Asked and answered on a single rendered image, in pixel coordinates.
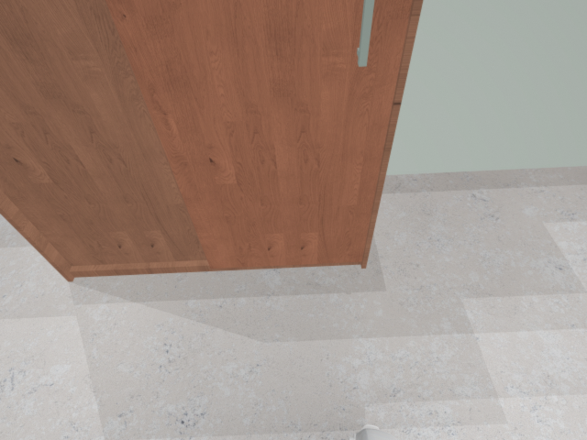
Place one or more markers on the wardrobe door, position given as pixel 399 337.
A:
pixel 274 133
pixel 80 156

